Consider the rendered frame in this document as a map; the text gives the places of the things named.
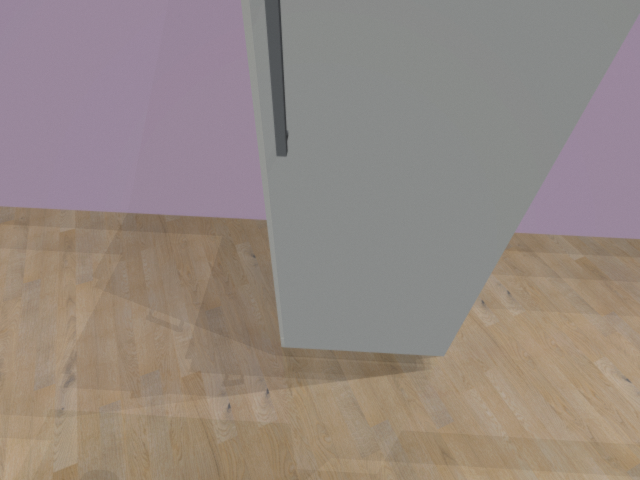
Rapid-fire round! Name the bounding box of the fridge door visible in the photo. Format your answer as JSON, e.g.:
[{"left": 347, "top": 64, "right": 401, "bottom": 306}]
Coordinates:
[{"left": 249, "top": 0, "right": 640, "bottom": 356}]

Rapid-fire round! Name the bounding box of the handle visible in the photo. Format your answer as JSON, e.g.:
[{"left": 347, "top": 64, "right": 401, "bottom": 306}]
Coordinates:
[{"left": 265, "top": 0, "right": 288, "bottom": 157}]

